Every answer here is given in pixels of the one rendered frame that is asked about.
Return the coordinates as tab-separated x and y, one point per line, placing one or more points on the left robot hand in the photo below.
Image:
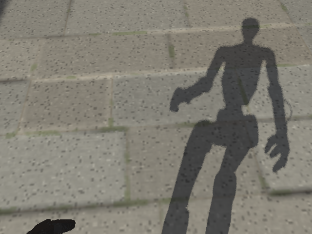
57	226

